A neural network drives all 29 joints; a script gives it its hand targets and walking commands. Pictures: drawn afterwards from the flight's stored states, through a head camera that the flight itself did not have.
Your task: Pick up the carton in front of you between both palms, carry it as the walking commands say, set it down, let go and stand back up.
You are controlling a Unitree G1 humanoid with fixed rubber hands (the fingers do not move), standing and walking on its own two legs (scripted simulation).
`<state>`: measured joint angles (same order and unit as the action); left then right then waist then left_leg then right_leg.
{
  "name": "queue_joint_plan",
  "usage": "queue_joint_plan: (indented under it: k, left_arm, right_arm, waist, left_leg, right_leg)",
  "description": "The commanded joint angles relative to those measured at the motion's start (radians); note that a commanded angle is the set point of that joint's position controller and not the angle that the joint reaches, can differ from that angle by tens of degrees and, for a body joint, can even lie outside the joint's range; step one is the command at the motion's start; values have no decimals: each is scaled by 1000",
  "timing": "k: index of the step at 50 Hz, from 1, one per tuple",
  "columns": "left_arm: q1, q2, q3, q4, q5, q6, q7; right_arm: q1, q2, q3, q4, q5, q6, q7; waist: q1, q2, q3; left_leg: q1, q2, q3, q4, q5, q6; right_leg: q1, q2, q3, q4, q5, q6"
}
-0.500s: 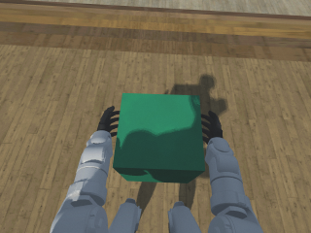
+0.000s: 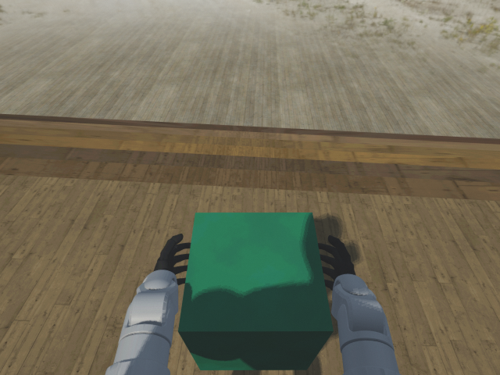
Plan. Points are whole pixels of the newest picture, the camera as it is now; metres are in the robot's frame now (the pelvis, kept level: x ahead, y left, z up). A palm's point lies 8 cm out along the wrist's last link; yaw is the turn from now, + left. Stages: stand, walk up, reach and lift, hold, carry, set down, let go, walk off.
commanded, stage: reach and lift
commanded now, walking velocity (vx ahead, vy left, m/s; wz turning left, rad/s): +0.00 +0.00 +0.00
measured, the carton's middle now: (253, 295) +0.30 +0.00 -0.06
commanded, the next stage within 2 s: hold in 1.06 s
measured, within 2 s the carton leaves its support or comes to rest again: neither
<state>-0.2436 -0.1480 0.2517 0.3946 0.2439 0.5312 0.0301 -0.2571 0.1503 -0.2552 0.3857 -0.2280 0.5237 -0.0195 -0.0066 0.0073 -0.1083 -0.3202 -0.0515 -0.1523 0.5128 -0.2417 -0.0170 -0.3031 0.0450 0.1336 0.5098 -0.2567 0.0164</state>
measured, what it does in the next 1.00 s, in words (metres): stands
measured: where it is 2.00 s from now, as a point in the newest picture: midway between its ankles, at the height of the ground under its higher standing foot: outside the picture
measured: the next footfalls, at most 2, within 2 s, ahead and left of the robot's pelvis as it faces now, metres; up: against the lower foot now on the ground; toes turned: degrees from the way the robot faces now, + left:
none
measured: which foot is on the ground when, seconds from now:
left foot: down 0.00-1.00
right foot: down 0.00-1.00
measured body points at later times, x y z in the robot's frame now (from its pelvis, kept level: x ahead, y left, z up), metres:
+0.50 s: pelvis -0.01 +0.00 +0.01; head -0.03 +0.00 +0.46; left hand +0.30 +0.15 +0.02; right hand +0.30 -0.15 +0.03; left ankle +0.02 +0.13 -0.74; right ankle +0.00 -0.13 -0.74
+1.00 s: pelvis +0.00 +0.00 +0.01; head -0.03 +0.00 +0.46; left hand +0.30 +0.15 +0.04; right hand +0.30 -0.15 +0.04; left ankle +0.02 +0.13 -0.74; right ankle +0.00 -0.13 -0.74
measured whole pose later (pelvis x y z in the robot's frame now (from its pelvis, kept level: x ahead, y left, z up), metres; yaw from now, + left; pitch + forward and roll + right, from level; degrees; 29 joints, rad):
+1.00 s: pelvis +0.00 +0.00 +0.01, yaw +0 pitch -5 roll +0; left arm -0.26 -0.15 0.22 0.28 0.28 0.70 0.00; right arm -0.27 0.15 -0.23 0.27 -0.29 0.69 0.02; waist -0.01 0.00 0.01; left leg -0.09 -0.04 -0.14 0.37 -0.19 -0.01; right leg -0.07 0.03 0.13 0.36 -0.20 0.01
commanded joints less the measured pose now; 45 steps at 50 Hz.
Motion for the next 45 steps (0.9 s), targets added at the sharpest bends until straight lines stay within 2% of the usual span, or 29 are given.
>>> queue_joint_plan:
  k: [1,2,5,6,7,8,10,12,13,14,15,17,18,19,20,21,24,26,27,28,29,30,31,32,36,37,39,40,45]
  left_arm:
    - [-486,-959,-564,-41,-190,22,-258]
    - [-455,-953,-569,-28,-197,37,-259]
    - [-511,-944,-510,-1,-166,64,-270]
    - [-541,-931,-517,-8,-172,67,-272]
    - [-553,-953,-514,-9,-171,69,-274]
    - [-576,-943,-507,-14,-170,65,-278]
    - [-620,-969,-476,11,-159,62,-284]
    - [-634,-973,-484,14,-163,60,-286]
    - [-683,-990,-489,8,-166,53,-287]
    - [-669,-986,-493,9,-165,52,-287]
    - [-680,-988,-514,2,-172,49,-286]
    - [-650,-979,-504,-20,-162,56,-280]
    - [-634,-984,-518,-27,-174,60,-279]
    - [-605,-972,-513,-32,-163,64,-275]
    - [-595,-965,-508,-25,-155,72,-272]
    - [-595,-962,-499,-22,-162,71,-273]
    - [-577,-950,-505,-34,-155,75,-277]
    - [-553,-941,-521,-59,-170,77,-275]
    - [-572,-954,-517,-55,-170,80,-272]
    - [-570,-949,-521,-78,-169,77,-271]
    - [-585,-951,-533,-91,-177,78,-271]
    - [-554,-949,-535,-103,-180,80,-271]
    - [-549,-958,-545,-87,-190,83,-272]
    - [-545,-957,-544,-94,-186,85,-269]
    - [-521,-934,-576,-146,-205,93,-270]
    - [-507,-948,-579,-165,-202,94,-267]
    - [-494,-940,-560,-144,-201,106,-265]
    - [-493,-931,-559,-155,-202,104,-265]
    - [-499,-933,-555,-141,-193,115,-268]
  right_arm:
    - [-434,974,572,23,178,42,252]
    - [-417,972,562,29,183,56,256]
    - [-437,929,496,61,136,80,267]
    - [-455,942,471,80,135,81,268]
    - [-479,939,477,58,140,74,274]
    - [-499,949,470,59,131,76,280]
    - [-576,952,465,51,129,70,286]
    - [-596,956,472,31,136,63,290]
    - [-628,971,486,34,135,65,289]
    - [-635,970,482,42,147,62,288]
    - [-614,982,483,35,152,60,288]
    - [-616,976,501,26,156,67,289]
    - [-586,971,494,23,152,70,289]
    - [-583,967,507,6,159,72,288]
    - [-585,963,500,3,156,73,287]
    - [-549,962,494,18,142,81,283]
    - [-534,956,503,-5,144,85,270]
    - [-505,950,509,-19,151,94,270]
    - [-507,929,489,-20,133,90,271]
    - [-531,949,519,-33,150,90,273]
    - [-528,954,514,-36,155,91,273]
    - [-510,947,525,-48,160,92,277]
    - [-499,954,524,-49,164,95,275]
    - [-513,951,535,-47,167,100,274]
    - [-455,941,538,-91,169,107,271]
    - [-448,948,550,-98,174,112,271]
    - [-428,926,541,-116,164,118,267]
    - [-455,924,546,-116,175,119,266]
    - [-473,946,563,-128,188,128,269]
  waist:
    - [15,19,-188]
    - [8,-14,-137]
    - [-16,10,-58]
    - [-10,-14,-31]
    - [-7,42,-52]
    - [-7,-16,-54]
    - [3,-1,-68]
    - [3,-11,-80]
    - [-16,-2,-125]
    - [10,2,-129]
    - [-14,10,-133]
    - [18,-5,-166]
    - [-8,1,-161]
    - [26,-2,-175]
    - [16,12,-176]
    - [6,-25,-168]
    - [0,2,-142]
    - [7,-27,-140]
    - [-23,2,-131]
    - [19,5,-140]
    - [-7,-15,-151]
    - [14,-4,-156]
    - [-2,-2,-162]
    - [17,-8,-166]
    - [-10,-13,-166]
    - [7,1,-190]
    - [-19,-17,-149]
    - [4,-1,-150]
    - [17,2,-127]
  left_leg:
    - [164,-61,85,-119,219,-6]
    - [164,-54,79,-129,199,-2]
    - [177,-55,89,-150,95,-5]
    - [167,-44,82,-160,54,2]
    - [171,-49,90,-163,33,-2]
    - [157,-47,92,-155,24,0]
    - [161,-46,98,-146,-9,3]
    - [151,-44,96,-144,-1,7]
    - [180,-41,94,-136,-1,6]
    - [169,-41,96,-136,3,5]
    - [183,-45,106,-134,17,2]
    - [213,-44,100,-130,80,-1]
    - [221,-44,89,-134,100,-2]
    - [238,-45,92,-138,128,1]
    - [234,-51,97,-145,134,-2]
    - [238,-44,91,-147,154,-1]
    - [247,-63,107,-150,152,-1]
    - [266,-55,100,-161,171,-2]
    - [265,-56,97,-160,159,-5]
    - [248,-58,98,-167,163,-3]
    - [256,-56,101,-156,171,-3]
    - [257,-56,96,-166,195,-3]
    - [260,-56,94,-169,208,-4]
    - [271,-59,95,-170,200,-3]
    - [302,-61,94,-176,264,-7]
    - [295,-65,96,-176,271,-12]
    - [300,-61,86,-182,293,-9]
    - [284,-62,94,-181,262,-9]
    - [271,-62,96,-189,221,1]
  right_leg:
    - [174,55,-70,-115,247,6]
    - [164,54,-72,-129,215,5]
    - [154,47,-74,-163,111,-11]
    - [142,52,-79,-157,75,-12]
    - [149,47,-77,-157,58,-20]
    - [164,51,-83,-157,53,-14]
    - [149,47,-85,-153,7,-20]
    - [155,50,-86,-139,26,-18]
    - [160,49,-85,-132,33,-20]
    - [179,48,-86,-130,31,-21]
    - [175,55,-84,-129,49,-18]
    - [178,52,-88,-141,84,-10]
    - [183,58,-88,-135,109,-11]
    - [194,58,-87,-135,127,-6]
    - [214,53,-86,-137,149,-5]
    - [210,59,-87,-144,155,-5]
    - [226,50,-74,-168,176,3]
    - [217,61,-90,-170,177,3]
    - [222,54,-83,-171,176,-6]
    - [242,55,-84,-166,198,3]
    - [232,55,-83,-171,185,1]
    - [243,61,-88,-167,210,2]
    - [251,59,-78,-171,231,3]
    - [264,57,-83,-172,223,5]
    - [252,64,-86,-177,277,12]
    - [296,62,-83,-179,304,7]
    - [277,63,-82,-183,318,7]
    - [297,59,-77,-181,294,7]
    - [285,61,-79,-181,263,10]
